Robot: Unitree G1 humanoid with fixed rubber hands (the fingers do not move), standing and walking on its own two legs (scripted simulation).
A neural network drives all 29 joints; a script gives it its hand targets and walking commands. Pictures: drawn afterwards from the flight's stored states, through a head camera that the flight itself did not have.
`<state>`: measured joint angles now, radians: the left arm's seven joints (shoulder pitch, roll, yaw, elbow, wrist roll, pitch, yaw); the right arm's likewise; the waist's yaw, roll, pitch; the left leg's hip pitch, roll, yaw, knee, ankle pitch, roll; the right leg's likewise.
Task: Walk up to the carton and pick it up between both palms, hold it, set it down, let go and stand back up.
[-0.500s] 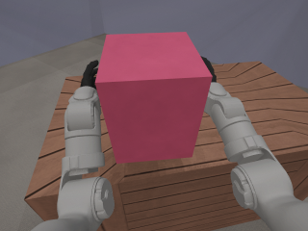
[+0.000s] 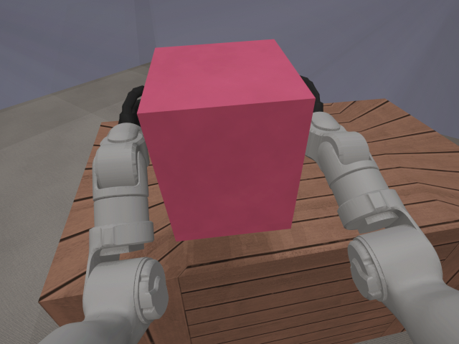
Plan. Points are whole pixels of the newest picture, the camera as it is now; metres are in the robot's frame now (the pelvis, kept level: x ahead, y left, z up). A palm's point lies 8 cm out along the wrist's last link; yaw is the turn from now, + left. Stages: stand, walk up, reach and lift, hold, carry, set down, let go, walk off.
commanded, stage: hold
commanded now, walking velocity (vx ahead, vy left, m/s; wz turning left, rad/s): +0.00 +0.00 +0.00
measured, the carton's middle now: (224, 140) +0.37 +0.01 +0.23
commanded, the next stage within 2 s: none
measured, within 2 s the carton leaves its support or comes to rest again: neither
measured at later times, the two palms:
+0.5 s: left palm (131, 125) +0.37 +0.15 +0.26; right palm (312, 112) +0.38 -0.14 +0.27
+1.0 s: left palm (130, 126) +0.37 +0.15 +0.26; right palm (312, 112) +0.37 -0.14 +0.27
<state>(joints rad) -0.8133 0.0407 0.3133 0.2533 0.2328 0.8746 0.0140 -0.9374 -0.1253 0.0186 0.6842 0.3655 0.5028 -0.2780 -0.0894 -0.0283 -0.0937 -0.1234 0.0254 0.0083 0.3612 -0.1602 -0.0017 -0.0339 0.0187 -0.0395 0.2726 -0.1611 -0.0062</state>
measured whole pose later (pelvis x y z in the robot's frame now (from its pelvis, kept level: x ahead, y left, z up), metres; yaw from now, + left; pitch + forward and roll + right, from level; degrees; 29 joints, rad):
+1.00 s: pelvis +0.00 +0.00 +0.00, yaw +0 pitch -4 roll -1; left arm -0.85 0.05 0.34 0.28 0.22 0.91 0.02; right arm -0.99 -0.14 0.01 0.70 0.39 0.58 -0.30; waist -0.09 -0.02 -0.12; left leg -0.13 0.02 -0.01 0.37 -0.16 0.00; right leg -0.04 0.03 -0.02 0.27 -0.16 -0.01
